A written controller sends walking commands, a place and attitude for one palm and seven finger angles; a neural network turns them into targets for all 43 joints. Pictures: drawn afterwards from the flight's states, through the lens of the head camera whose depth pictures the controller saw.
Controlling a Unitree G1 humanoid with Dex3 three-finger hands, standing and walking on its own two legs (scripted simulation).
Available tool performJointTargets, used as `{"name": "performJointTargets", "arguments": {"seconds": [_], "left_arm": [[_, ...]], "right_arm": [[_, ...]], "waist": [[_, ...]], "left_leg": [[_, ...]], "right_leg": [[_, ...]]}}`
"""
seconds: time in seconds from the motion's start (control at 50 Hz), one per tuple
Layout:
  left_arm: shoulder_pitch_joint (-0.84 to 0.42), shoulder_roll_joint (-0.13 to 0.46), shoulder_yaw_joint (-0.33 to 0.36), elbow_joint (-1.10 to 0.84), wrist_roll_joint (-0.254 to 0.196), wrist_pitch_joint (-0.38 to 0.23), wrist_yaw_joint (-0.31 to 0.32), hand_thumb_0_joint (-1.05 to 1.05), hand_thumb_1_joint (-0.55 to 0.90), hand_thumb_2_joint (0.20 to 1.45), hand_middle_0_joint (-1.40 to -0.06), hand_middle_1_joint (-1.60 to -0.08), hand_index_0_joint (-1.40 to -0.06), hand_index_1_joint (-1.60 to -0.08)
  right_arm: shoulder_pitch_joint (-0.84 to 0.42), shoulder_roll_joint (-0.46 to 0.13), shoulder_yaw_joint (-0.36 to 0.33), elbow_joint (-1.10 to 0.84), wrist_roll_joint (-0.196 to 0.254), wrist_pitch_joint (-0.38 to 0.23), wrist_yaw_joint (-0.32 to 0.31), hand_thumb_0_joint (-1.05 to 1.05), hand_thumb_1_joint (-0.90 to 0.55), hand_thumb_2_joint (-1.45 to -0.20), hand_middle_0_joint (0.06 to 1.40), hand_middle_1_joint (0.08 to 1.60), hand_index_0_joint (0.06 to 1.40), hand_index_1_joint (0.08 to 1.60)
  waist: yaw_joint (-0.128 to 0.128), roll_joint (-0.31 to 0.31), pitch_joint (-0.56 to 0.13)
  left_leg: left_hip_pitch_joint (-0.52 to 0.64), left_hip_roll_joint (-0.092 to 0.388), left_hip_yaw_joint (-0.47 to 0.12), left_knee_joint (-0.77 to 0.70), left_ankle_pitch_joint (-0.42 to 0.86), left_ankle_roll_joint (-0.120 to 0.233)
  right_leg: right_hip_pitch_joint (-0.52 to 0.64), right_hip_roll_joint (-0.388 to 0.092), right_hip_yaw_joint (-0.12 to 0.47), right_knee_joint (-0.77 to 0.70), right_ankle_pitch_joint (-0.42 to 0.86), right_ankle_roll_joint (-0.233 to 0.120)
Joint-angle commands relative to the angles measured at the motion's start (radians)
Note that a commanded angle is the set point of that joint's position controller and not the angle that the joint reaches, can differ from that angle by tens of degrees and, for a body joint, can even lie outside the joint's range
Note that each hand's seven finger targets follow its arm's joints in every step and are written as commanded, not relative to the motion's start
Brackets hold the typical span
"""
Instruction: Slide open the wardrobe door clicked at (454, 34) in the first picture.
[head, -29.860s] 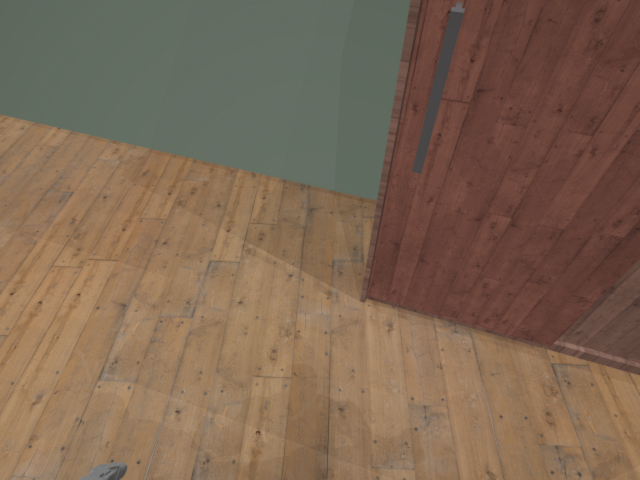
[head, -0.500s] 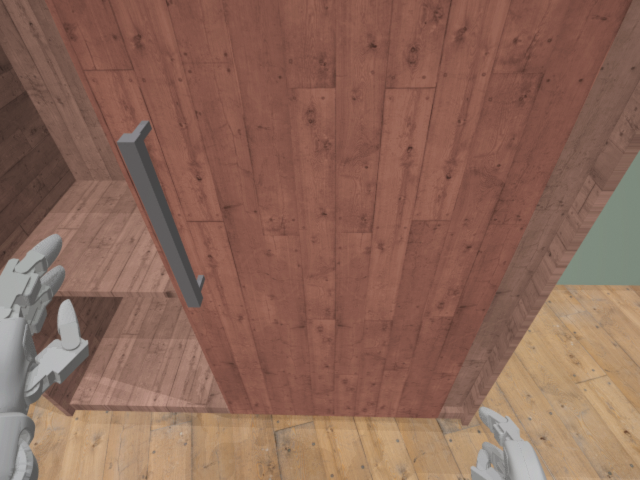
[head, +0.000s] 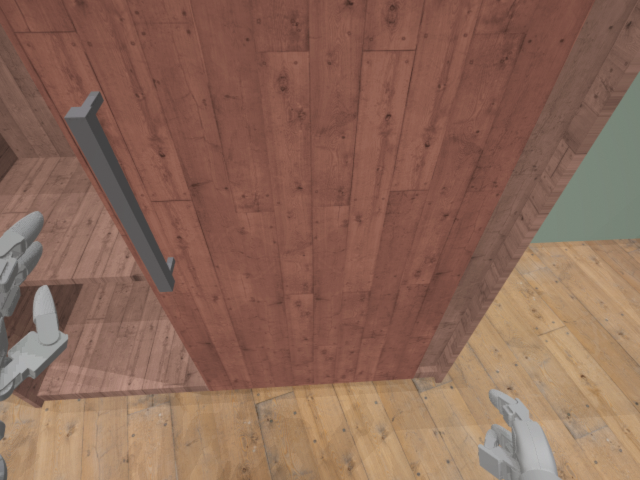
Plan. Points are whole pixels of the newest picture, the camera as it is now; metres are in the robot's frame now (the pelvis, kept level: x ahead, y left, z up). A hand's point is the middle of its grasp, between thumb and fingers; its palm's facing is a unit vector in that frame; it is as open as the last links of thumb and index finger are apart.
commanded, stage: step back with the hand held close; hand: left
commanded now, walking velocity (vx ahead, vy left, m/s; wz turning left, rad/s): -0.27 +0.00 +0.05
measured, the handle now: (136, 208) +0.44 +0.31 +0.08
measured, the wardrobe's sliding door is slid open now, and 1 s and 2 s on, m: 0.52 0.52 0.52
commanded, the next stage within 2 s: stop stepping back and stand still in 0.88 s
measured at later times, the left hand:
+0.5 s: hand out of the picture +0.11 +0.33 +0.16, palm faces +0.48 -0.76 -0.44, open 7.4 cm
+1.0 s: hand out of the picture -0.02 +0.38 +0.17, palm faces +0.49 -0.77 -0.41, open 7.4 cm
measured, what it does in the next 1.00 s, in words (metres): walks backwards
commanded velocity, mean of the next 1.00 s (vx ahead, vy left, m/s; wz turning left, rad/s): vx -0.32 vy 0.00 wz -0.04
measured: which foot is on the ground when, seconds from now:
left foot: down 0.00-0.94, up 0.96-1.00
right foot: down 0.00-1.00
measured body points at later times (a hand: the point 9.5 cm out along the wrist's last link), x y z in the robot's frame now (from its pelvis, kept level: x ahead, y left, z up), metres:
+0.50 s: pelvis -0.07 +0.05 -0.01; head -0.04 +0.08 +0.44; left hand +0.08 +0.37 +0.18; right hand +0.13 -0.16 -0.08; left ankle +0.06 +0.09 -0.74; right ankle -0.07 -0.09 -0.74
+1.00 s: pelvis -0.18 +0.10 -0.03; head -0.19 +0.16 +0.42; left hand -0.05 +0.42 +0.19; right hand +0.01 -0.13 -0.07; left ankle -0.03 +0.12 -0.72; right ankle -0.10 -0.07 -0.74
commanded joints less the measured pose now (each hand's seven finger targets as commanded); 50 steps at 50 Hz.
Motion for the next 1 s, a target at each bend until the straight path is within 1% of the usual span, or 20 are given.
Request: {"name": "performJointTargets", "arguments": {"seconds": [0.0, 0.1, 0.2, 0.26, 0.32, 0.36, 0.42, 0.48, 0.54, 0.62, 0.7, 0.76, 0.82, 0.86, 0.88, 0.9, 0.92, 0.94, 0.96, 0.98], "left_arm": [[-0.008, 0.209, 0.179, -0.196, -0.007, -0.067, 0.038, 0.000, 0.900, 0.900, -0.200, -0.300, -0.200, -0.300], [-0.009, 0.204, 0.177, -0.215, 0.000, -0.088, 0.046, 0.000, 0.900, 0.900, -0.200, -0.300, -0.200, -0.300], [-0.035, 0.201, 0.202, -0.257, 0.027, -0.109, 0.047, 0.000, 0.900, 0.900, -0.200, -0.300, -0.200, -0.300], [0.019, 0.203, 0.216, -0.239, 0.020, -0.115, 0.042, 0.000, 0.900, 0.900, -0.200, -0.300, -0.200, -0.300], [-0.008, 0.200, 0.204, -0.275, 0.006, -0.136, 0.042, 0.000, 0.900, 0.900, -0.200, -0.300, -0.200, -0.300], [-0.026, 0.172, 0.169, -0.260, 0.009, -0.138, 0.040, 0.000, 0.900, 0.900, -0.200, -0.300, -0.200, -0.300], [-0.092, 0.182, 0.165, -0.266, 0.024, -0.140, 0.045, 0.000, 0.900, 0.900, -0.200, -0.300, -0.200, -0.300], [-0.088, 0.179, 0.159, -0.237, 0.020, -0.143, 0.046, 0.000, 0.900, 0.900, -0.200, -0.300, -0.200, -0.300], [-0.080, 0.193, 0.173, -0.251, 0.022, -0.153, 0.046, 0.000, 0.900, 0.900, -0.200, -0.300, -0.200, -0.300], [-0.092, 0.208, 0.188, -0.232, 0.027, -0.166, 0.044, 0.000, 0.900, 0.900, -0.200, -0.300, -0.200, -0.300], [-0.113, 0.195, 0.161, -0.233, 0.030, -0.175, 0.043, 0.000, 0.900, 0.900, -0.200, -0.300, -0.200, -0.300], [-0.111, 0.203, 0.172, -0.248, 0.034, -0.181, 0.041, 0.000, 0.900, 0.900, -0.200, -0.300, -0.200, -0.300], [-0.114, 0.261, 0.234, -0.282, 0.027, -0.185, 0.034, 0.000, 0.900, 0.900, -0.200, -0.300, -0.200, -0.300], [-0.070, 0.239, 0.223, -0.277, 0.015, -0.182, 0.029, 0.000, 0.900, 0.900, -0.200, -0.300, -0.200, -0.300], [-0.046, 0.230, 0.215, -0.265, 0.012, -0.185, 0.032, 0.000, 0.900, 0.900, -0.200, -0.300, -0.200, -0.300], [-0.036, 0.234, 0.211, -0.266, 0.010, -0.190, 0.035, 0.000, 0.900, 0.900, -0.200, -0.300, -0.200, -0.300], [-0.029, 0.243, 0.222, -0.279, 0.004, -0.203, 0.040, 0.000, 0.900, 0.900, -0.200, -0.300, -0.200, -0.300], [-0.100, 0.219, 0.176, -0.306, 0.033, -0.205, 0.031, 0.000, 0.900, 0.900, -0.200, -0.300, -0.200, -0.300], [-0.181, 0.195, 0.164, -0.282, 0.045, -0.194, 0.027, 0.000, 0.900, 0.900, -0.200, -0.300, -0.200, -0.300], [-0.236, 0.195, 0.159, -0.258, 0.041, -0.176, 0.027, 0.000, 0.900, 0.900, -0.200, -0.300, -0.200, -0.300]], "right_arm": [[-0.082, -0.103, -0.040, -0.174, -0.005, -0.041, -0.010, 0.000, -0.900, -0.900, 0.200, 0.300, 0.200, 0.300], [-0.072, -0.116, -0.041, -0.172, -0.009, -0.072, -0.013, 0.000, -0.900, -0.900, 0.200, 0.300, 0.200, 0.300], [-0.070, -0.130, -0.049, -0.171, -0.019, -0.117, -0.015, 0.000, -0.900, -0.900, 0.200, 0.300, 0.200, 0.300], [-0.053, -0.122, -0.052, -0.160, -0.021, -0.137, -0.011, 0.000, -0.900, -0.900, 0.200, 0.300, 0.200, 0.300], [-0.045, -0.115, -0.053, -0.138, -0.026, -0.150, -0.003, 0.000, -0.900, -0.900, 0.200, 0.300, 0.200, 0.300], [-0.040, -0.117, -0.057, -0.124, -0.020, -0.161, -0.005, 0.000, -0.900, -0.900, 0.200, 0.300, 0.200, 0.300], [-0.051, -0.123, -0.059, -0.115, -0.026, -0.173, -0.010, 0.000, -0.900, -0.900, 0.200, 0.300, 0.200, 0.300], [-0.043, -0.106, -0.061, -0.110, -0.030, -0.167, -0.007, 0.000, -0.900, -0.900, 0.200, 0.300, 0.200, 0.300], [-0.052, -0.097, -0.059, -0.112, -0.033, -0.163, -0.002, 0.000, -0.900, -0.900, 0.200, 0.300, 0.200, 0.300], [-0.055, -0.104, -0.067, -0.109, -0.037, -0.157, 0.002, 0.000, -0.900, -0.900, 0.200, 0.300, 0.200, 0.300], [-0.041, -0.099, -0.066, -0.104, -0.032, -0.150, 0.004, 0.000, -0.900, -0.900, 0.200, 0.300, 0.200, 0.300], [-0.049, -0.106, -0.069, -0.109, -0.032, -0.151, 0.003, 0.000, -0.900, -0.900, 0.200, 0.300, 0.200, 0.300], [-0.061, -0.099, -0.084, -0.114, -0.042, -0.151, 0.007, 0.000, -0.900, -0.900, 0.200, 0.300, 0.200, 0.300], [-0.047, -0.084, -0.092, -0.108, -0.036, -0.154, 0.021, 0.000, -0.900, -0.900, 0.200, 0.300, 0.200, 0.300], [-0.038, -0.081, -0.093, -0.100, -0.024, -0.160, 0.027, 0.000, -0.900, -0.900, 0.200, 0.300, 0.200, 0.300], [-0.028, -0.074, -0.091, -0.086, -0.017, -0.166, 0.031, 0.000, -0.900, -0.900, 0.200, 0.300, 0.200, 0.300], [0.001, -0.074, -0.094, -0.062, -0.017, -0.176, 0.039, 0.000, -0.900, -0.900, 0.200, 0.300, 0.200, 0.300], [0.002, -0.069, -0.093, -0.057, -0.022, -0.167, 0.050, 0.000, -0.900, -0.900, 0.200, 0.300, 0.200, 0.300], [-0.004, -0.054, -0.074, -0.049, -0.030, -0.160, 0.055, 0.000, -0.900, -0.900, 0.200, 0.300, 0.200, 0.300], [0.013, -0.051, -0.040, -0.044, -0.038, -0.148, 0.051, 0.000, -0.900, -0.900, 0.200, 0.300, 0.200, 0.300]], "waist": [[0.006, -0.017, -0.155], [0.001, 0.049, -0.112], [0.016, 0.173, -0.104], [0.015, 0.103, -0.126], [0.006, 0.077, -0.144], [0.001, 0.027, -0.172], [0.002, 0.104, -0.154], [0.001, 0.055, -0.153], [-0.003, 0.061, -0.157], [-0.008, 0.031, -0.128], [-0.019, 0.026, -0.125], [-0.010, 0.083, -0.135], [0.017, 0.186, -0.198], [0.028, 0.138, -0.229], [0.025, 0.069, -0.219], [0.012, -0.063, -0.188], [0.001, -0.236, -0.169], [-0.003, -0.358, -0.082], [-0.038, -0.331, -0.001], [-0.061, -0.181, 0.045]], "left_leg": [[0.181, 0.077, -0.135, -0.003, 0.195, 0.012], [0.052, 0.112, -0.216, -0.111, -0.116, 0.024], [-0.222, 0.189, -0.351, -0.312, -0.519, 0.041], [-0.191, 0.186, -0.354, -0.297, -0.483, 0.022], [-0.041, 0.138, -0.302, -0.239, -0.338, -0.037], [0.049, 0.131, -0.278, -0.220, -0.307, -0.046], [0.014, 0.146, -0.300, -0.278, -0.410, -0.052], [0.049, 0.146, -0.286, -0.257, -0.354, -0.076], [0.078, 0.131, -0.257, -0.199, -0.292, -0.060], [0.069, 0.122, -0.258, -0.158, -0.376, -0.058], [0.126, 0.099, -0.240, -0.112, -0.329, -0.060], [0.067, 0.136, -0.280, -0.207, -0.419, -0.078], [-0.121, 0.213, -0.301, -0.392, -0.502, -0.139], [-0.085, 0.172, -0.163, -0.277, -0.401, -0.153], [-0.006, 0.125, -0.092, -0.112, -0.378, -0.144], [0.151, 0.041, -0.028, 0.178, -0.309, -0.153], [0.315, -0.007, -0.130, 0.573, -0.265, -0.154], [0.230, -0.011, -0.293, 0.869, -0.325, -0.116], [0.114, 0.054, -0.307, 0.762, -0.368, -0.074], [0.068, 0.055, -0.245, 0.467, -0.380, -0.070]], "right_leg": [[-0.107, -0.120, 0.110, -0.051, 0.351, 0.092], [-0.085, -0.083, 0.103, -0.036, 0.090, 0.061], [0.113, -0.007, 0.045, 0.153, -0.021, 0.022], [0.091, -0.001, 0.056, 0.133, -0.040, 0.010], [-0.022, -0.017, 0.096, 0.011, -0.045, -0.006], [-0.069, -0.018, 0.097, -0.009, -0.056, -0.009], [-0.051, 0.004, 0.093, 0.015, -0.096, -0.007], [-0.086, -0.010, 0.116, -0.008, -0.092, -0.024], [-0.131, -0.038, 0.158, -0.033, -0.070, -0.033], [-0.226, -0.052, 0.195, -0.059, -0.167, -0.050], [-0.307, -0.058, 0.177, -0.065, -0.171, -0.044], [-0.241, -0.009, 0.120, 0.022, -0.173, -0.028], [0.006, 0.075, 0.021, 0.250, -0.163, -0.012], [0.000, 0.043, 0.002, 0.255, -0.204, -0.036], [-0.116, -0.013, 0.014, 0.164, -0.219, -0.061], [-0.367, -0.114, 0.099, -0.021, -0.271, -0.100], [-0.654, -0.316, 0.338, -0.197, -0.332, -0.170], [-0.770, -0.456, 0.492, -0.241, -0.397, -0.236], [-0.705, -0.414, 0.374, -0.184, -0.244, -0.184], [-0.611, -0.284, 0.178, -0.030, -0.221, -0.071]]}}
